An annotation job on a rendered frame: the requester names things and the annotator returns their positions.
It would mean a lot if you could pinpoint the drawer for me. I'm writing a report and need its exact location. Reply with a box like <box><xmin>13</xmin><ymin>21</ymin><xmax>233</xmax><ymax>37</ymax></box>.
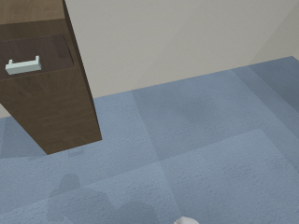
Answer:
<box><xmin>0</xmin><ymin>33</ymin><xmax>75</xmax><ymax>80</ymax></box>

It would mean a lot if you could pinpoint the cabinet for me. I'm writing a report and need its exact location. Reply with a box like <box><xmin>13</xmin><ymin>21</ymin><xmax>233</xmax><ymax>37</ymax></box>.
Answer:
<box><xmin>0</xmin><ymin>0</ymin><xmax>103</xmax><ymax>155</ymax></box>

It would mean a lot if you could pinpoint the handle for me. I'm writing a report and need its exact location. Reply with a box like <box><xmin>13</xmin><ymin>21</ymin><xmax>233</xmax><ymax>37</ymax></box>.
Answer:
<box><xmin>6</xmin><ymin>56</ymin><xmax>41</xmax><ymax>75</ymax></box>

